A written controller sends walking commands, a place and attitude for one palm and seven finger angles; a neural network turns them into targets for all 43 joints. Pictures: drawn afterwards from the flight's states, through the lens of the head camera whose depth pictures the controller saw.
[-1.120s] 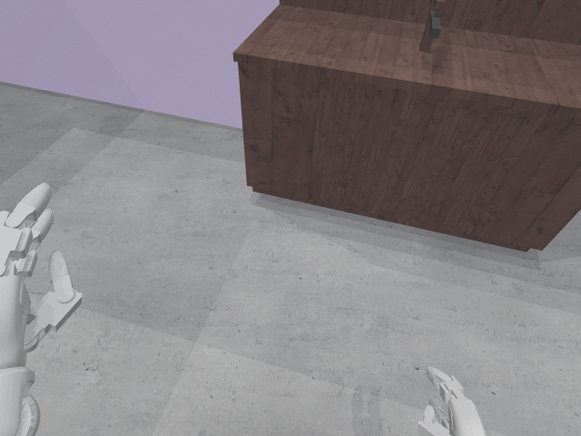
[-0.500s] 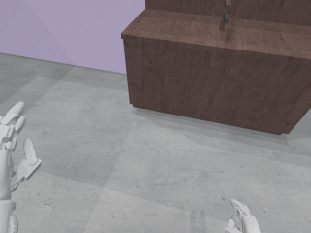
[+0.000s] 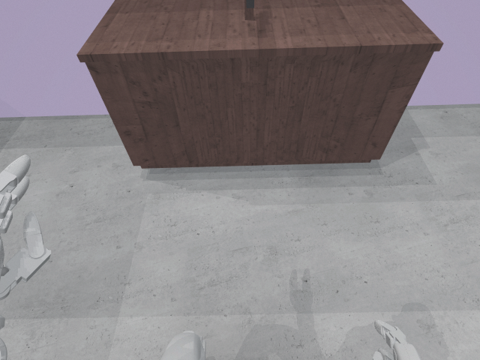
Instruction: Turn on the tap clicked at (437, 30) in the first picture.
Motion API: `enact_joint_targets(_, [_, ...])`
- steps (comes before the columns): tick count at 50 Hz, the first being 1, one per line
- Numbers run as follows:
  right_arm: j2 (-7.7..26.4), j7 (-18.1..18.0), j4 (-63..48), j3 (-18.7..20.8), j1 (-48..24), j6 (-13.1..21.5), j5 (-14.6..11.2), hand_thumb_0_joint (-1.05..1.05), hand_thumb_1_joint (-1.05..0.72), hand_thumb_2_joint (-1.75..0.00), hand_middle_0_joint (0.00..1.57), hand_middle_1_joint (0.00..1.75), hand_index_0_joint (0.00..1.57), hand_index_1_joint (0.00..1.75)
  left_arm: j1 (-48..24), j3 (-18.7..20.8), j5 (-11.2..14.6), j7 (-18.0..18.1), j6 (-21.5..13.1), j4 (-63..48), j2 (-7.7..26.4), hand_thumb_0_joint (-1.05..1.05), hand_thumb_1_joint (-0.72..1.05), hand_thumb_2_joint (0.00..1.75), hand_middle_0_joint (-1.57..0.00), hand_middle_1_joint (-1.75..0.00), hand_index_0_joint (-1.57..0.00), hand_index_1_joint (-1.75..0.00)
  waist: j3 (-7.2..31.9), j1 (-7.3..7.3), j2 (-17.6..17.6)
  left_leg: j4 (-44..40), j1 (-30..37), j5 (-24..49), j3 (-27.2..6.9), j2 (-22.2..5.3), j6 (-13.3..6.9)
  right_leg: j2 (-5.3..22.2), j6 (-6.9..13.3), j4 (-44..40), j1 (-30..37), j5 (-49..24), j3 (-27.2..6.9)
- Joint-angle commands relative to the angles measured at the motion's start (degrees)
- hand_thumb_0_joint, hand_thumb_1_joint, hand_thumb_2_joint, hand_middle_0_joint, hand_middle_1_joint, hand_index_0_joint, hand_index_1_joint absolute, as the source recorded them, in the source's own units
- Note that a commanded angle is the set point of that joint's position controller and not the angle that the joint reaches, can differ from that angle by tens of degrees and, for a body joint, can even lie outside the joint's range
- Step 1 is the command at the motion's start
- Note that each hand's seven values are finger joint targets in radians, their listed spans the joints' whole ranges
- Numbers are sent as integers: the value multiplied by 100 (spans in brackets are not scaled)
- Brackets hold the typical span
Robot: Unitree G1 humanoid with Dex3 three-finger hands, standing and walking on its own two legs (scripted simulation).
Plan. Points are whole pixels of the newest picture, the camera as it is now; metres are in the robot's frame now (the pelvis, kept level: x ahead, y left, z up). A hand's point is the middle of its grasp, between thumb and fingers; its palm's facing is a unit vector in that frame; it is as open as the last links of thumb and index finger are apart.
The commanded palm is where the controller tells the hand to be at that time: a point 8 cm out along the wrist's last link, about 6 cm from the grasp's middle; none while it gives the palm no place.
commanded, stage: walk to a spot facing it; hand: left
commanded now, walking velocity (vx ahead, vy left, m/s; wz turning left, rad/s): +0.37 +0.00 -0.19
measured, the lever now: (250, 2) +1.23 -0.01 +0.07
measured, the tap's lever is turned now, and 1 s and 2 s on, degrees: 0 0 0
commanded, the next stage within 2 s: take the last steps up to it in 0.98 s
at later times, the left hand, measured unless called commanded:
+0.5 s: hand (92, 124) +0.43 +0.24 +0.18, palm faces +0.27 -0.90 -0.35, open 7.4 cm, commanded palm +0.37 +0.29 +0.17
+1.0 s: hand (212, 67) +0.60 +0.07 +0.18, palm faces +0.00 -0.85 -0.53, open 7.4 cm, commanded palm +0.55 +0.16 +0.17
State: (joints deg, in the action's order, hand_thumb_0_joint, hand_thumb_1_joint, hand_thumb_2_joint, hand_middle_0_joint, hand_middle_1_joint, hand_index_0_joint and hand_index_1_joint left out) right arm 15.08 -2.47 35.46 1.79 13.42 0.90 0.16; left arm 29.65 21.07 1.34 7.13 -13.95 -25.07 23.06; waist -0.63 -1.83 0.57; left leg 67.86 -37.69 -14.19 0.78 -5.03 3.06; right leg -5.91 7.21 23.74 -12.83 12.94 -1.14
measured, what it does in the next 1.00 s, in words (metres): walks ahead, turning right: left foot, then right foot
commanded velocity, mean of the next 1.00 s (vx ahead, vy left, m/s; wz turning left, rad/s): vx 0.33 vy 0.00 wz -0.26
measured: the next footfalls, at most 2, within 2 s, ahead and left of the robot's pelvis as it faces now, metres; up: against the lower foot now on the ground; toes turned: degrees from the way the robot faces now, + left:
left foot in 0.32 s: +0.23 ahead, +0.13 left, +0.00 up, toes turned +5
right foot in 0.84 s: +0.37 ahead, -0.15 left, +0.00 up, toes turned -29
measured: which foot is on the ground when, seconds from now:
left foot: up 0.00-0.30, down 0.32-0.82, up 0.84-1.00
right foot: down 0.00-0.34, up 0.36-0.82, down 0.84-1.00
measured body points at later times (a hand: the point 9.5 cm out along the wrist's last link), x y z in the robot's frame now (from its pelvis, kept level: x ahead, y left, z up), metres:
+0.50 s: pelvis +0.16 +0.05 -0.01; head +0.17 +0.06 +0.44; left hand +0.40 +0.29 +0.20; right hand +0.33 -0.18 -0.08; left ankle +0.19 +0.13 -0.74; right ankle +0.11 -0.06 -0.64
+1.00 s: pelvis +0.30 -0.04 -0.03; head +0.35 -0.07 +0.42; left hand +0.60 +0.11 +0.20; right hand +0.37 -0.34 -0.12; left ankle +0.33 +0.10 -0.63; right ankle +0.33 -0.13 -0.74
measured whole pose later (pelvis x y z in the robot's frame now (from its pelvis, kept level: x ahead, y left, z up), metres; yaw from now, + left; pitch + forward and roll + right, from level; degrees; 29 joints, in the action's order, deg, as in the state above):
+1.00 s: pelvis +0.30 -0.04 -0.03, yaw -22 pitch -1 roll -1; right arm 13.0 -0.6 34.7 1.7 6.4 2.5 -0.2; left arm 26.2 24.8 0.3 7.3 -14.4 -35.3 25.3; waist -7.8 -3.9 1.7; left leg 80.5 -33.6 -22.3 1.2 -7.9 1.9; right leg -1.6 5.7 37.4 -21.6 15.0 9.7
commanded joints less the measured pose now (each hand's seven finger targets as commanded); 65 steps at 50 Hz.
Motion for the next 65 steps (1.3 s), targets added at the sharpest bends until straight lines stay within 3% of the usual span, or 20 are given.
enact_joint_targets(1, [329,6,-972,88,-672,294,-54,0,-90,-90,20,30,20,30,-131,775,41,228,-363,-1096,931,0,90,90,-20,-30,-20,-30,897,222,-327,-783,-945,116,57,-129,-47,1664,188,-609,1726,-2011,-1609])
enact_joint_targets(11, [277,-53,-1155,48,-714,379,-75,0,-90,-90,20,30,20,30,-610,642,49,175,-236,-1279,931,0,90,90,-20,-30,-20,-30,338,391,-703,-2841,420,-6,657,115,-299,1610,304,-559,1233,-2244,-1569])
enact_joint_targets(14, [313,-110,-1116,51,-524,490,-66,0,-90,-90,20,30,20,30,-953,590,61,207,-276,-1573,933,0,90,90,-20,-30,-20,-30,643,260,-304,-4060,2247,658,1012,320,-430,1294,55,451,681,-2562,-1205])
enact_joint_targets(15, [357,-153,-1117,64,-403,508,-65,0,-90,-90,20,30,20,30,-1036,598,74,210,-295,-1727,959,0,90,90,-20,-30,-20,-30,960,148,-17,-4314,3657,1051,796,167,-620,1055,-238,1328,-90,-2536,-945])
enact_joint_targets(17, [394,-152,-1090,51,-370,485,-12,0,-90,-90,20,30,20,30,-1380,598,66,237,-390,-1983,934,0,90,90,-20,-30,-20,-30,1606,119,1574,-4439,5832,1636,-1693,-1944,-1488,475,-746,3892,-2264,1328,-126])
enact_joint_targets(18, [268,-133,-1089,-45,-373,501,38,0,-90,-90,20,30,20,30,-1511,586,14,281,-415,-1721,989,0,90,90,-20,-30,-20,-30,1259,177,1285,-4847,5243,1228,-2362,-2287,-1742,410,-730,4929,-2633,1923,-244])
enact_joint_targets(20, [141,-96,-977,-139,-637,572,146,0,-90,-90,20,30,20,30,-1671,452,46,178,-346,-1874,983,0,90,90,-20,-30,-20,-30,548,96,860,-5297,3897,289,-2199,-2333,-1611,844,-649,5542,-2692,1556,-379])
enact_joint_targets(26, [309,-13,-958,47,-559,530,73,0,-90,-90,20,30,20,30,-868,591,-97,116,-192,-1664,672,0,90,90,-20,-30,-20,-30,114,215,830,-5439,2751,713,502,-1698,-899,1227,-854,4435,-2507,255,480])
enact_joint_targets(34, [213,-9,-1011,137,-421,732,28,0,-90,-90,20,30,20,30,-1165,474,-206,42,-248,-1589,620,0,90,90,-20,-30,-20,-30,134,89,1234,-5257,3547,2374,1447,-1557,-723,1014,-858,2413,-2176,-353,1293])
enact_joint_targets(39, [145,14,-1003,95,-428,856,-52,0,-90,-90,20,30,20,30,-1016,545,-191,77,-260,-2074,899,0,90,90,-20,-30,-20,-30,1024,206,1350,-2727,4022,4150,1888,-1200,-597,250,-697,642,-379,-435,1902])
enact_joint_targets(40, [168,54,-1008,99,-503,878,-104,0,-90,-90,20,30,20,30,-958,676,-217,111,-252,-2172,1054,0,90,90,-20,-30,-20,-30,1198,320,1048,-1802,3412,3798,1781,-1096,-541,318,-621,395,506,-754,1720])
enact_joint_targets(41, [112,110,-989,109,-466,848,-135,0,-90,-90,20,30,20,30,-962,857,-279,166,-270,-2251,1303,0,90,90,-20,-30,-20,-30,1522,321,71,-301,2130,2369,1603,-833,-433,1163,-165,630,1771,-2054,563])
enact_joint_targets(42, [24,112,-1121,99,-617,801,-120,0,-90,-90,20,30,20,30,-875,1235,-208,230,-327,-2343,1621,0,90,90,-20,-30,-20,-30,1903,312,-1040,1216,327,-1528,1086,4,-306,2449,692,773,2878,-4937,-1911])
enact_joint_targets(44, [90,43,-976,69,-603,695,19,0,-90,-90,20,30,20,30,-365,1644,-158,315,-363,-1930,1703,0,90,90,-20,-30,-20,-30,1316,222,-233,1831,-517,-1989,-148,-331,-202,2968,890,352,2237,-4189,-2689])
enact_joint_targets(47, [159,220,-811,92,-632,416,-29,0,-90,-90,20,30,20,30,-28,1629,-33,305,-418,-2203,1429,0,90,90,-20,-30,-20,-30,1379,89,-36,1692,-514,-647,-240,-433,-106,2618,605,-93,1482,-1867,-1343])
enact_joint_targets(52, [189,110,-867,132,-642,204,-75,0,-90,-90,20,30,20,30,225,1640,172,234,-324,-1735,1191,0,90,90,-20,-30,-20,-30,792,-15,-460,-188,149,-82,22,-542,-65,2244,328,-667,9,-834,-153])
enact_joint_targets(57, [150,-39,-947,80,-530,357,-48,0,-90,-90,20,30,20,30,195,1141,148,258,-157,-1213,877,0,90,90,-20,-30,-20,-30,613,189,-807,-2296,1111,33,639,-169,-241,2113,158,-449,73,-846,-56])
enact_joint_targets(62, [245,-231,-947,86,-468,485,4,0,-90,-90,20,30,20,30,-1204,394,-18,295,-104,-1428,691,0,90,90,-20,-30,-20,-30,254,132,-600,-3722,2467,114,885,36,-376,1854,-143,-24,-431,858,10])
enact_joint_targets(63, [311,-277,-957,107,-451,510,-6,0,-90,-90,20,30,20,30,-1527,316,-44,293,-137,-1559,709,0,90,90,-20,-30,-20,-30,206,112,-258,-3963,2753,-190,719,-43,-439,1741,-225,327,-624,1177,46])
enact_joint_targets(65, [484,-313,-1005,119,-481,551,-16,0,-90,-90,20,30,20,30,-1927,313,-75,311,-211,-1847,717,0,90,90,-20,-30,-20,-30,229,127,1593,-4891,3589,-584,-1536,-1341,-1064,851,-631,2240,-1759,1726,633])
